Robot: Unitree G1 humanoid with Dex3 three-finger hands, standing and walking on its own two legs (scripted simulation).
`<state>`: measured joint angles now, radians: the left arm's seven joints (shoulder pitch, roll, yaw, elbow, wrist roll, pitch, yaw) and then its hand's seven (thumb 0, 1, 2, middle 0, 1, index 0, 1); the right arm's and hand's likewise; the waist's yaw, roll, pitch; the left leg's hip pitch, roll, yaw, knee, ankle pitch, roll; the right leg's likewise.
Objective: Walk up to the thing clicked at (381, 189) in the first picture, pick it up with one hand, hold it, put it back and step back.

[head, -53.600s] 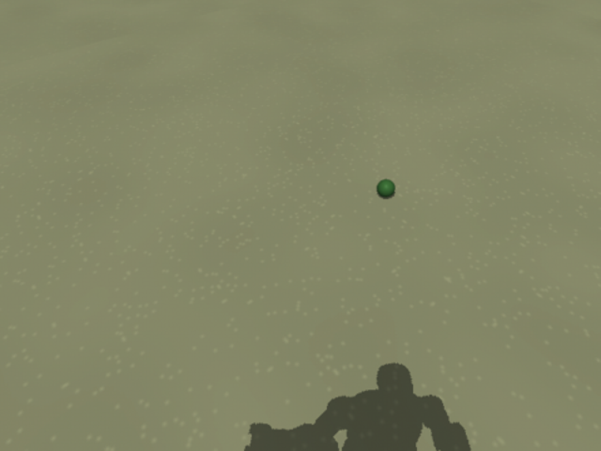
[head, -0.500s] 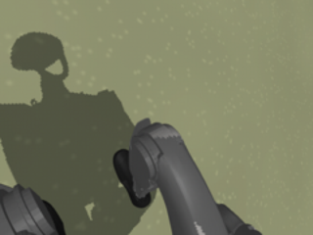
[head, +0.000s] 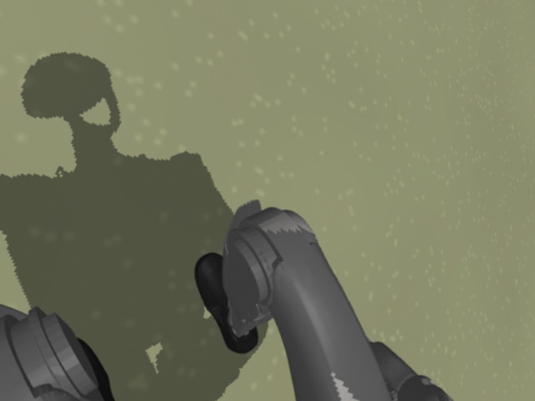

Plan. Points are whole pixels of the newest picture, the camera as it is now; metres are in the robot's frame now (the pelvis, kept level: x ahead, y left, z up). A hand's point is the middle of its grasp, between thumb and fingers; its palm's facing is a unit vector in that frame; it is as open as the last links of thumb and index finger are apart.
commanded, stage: close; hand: left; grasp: from above
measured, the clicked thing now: out of the picture +0.50 +0.39 -0.27
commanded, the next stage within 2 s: settle in 0.84 s
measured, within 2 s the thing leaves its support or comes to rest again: leaves its support in 1.20 s
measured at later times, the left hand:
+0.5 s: hand out of the picture +0.48 +0.38 -0.24, palm faces -0.45 -0.17 -0.88, open 11.6 cm
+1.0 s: hand out of the picture +0.48 +0.38 -0.24, palm faces -0.43 -0.16 -0.89, open 11.1 cm
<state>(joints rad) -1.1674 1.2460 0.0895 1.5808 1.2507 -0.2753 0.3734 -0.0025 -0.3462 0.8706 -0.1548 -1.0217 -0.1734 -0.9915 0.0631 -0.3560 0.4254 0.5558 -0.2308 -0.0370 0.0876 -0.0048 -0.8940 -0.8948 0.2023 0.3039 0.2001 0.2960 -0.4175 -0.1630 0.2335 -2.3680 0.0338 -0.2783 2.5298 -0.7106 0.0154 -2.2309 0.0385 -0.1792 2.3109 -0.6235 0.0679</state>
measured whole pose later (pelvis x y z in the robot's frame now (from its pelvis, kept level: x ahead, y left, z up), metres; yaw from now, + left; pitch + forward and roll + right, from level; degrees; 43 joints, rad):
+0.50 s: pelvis +0.00 +0.00 +0.00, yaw +0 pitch +29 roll -17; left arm -1.17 1.25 0.10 1.58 1.24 -0.25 0.36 0.00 -0.13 0.78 -0.31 -0.93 -0.33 -0.89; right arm 0.07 -0.35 0.42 0.55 -0.22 -0.04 0.09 0.00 -0.89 -0.89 0.20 0.30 0.20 0.30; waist -0.43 -0.16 0.24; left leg -2.37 0.03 -0.27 2.53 -0.71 0.02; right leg -2.24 0.04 -0.18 2.31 -0.62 0.07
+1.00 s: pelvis +0.00 +0.00 +0.00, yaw +0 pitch +29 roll -17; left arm -1.17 1.25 0.11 1.59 1.26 -0.25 0.39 0.00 -0.09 0.73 -0.41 -0.89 -0.42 -0.84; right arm 0.07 -0.36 0.40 0.56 -0.23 -0.05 0.09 0.00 -0.89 -0.89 0.20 0.30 0.20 0.30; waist -0.43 -0.16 0.23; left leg -2.37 0.04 -0.27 2.53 -0.71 0.02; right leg -2.24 0.04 -0.18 2.31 -0.62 0.07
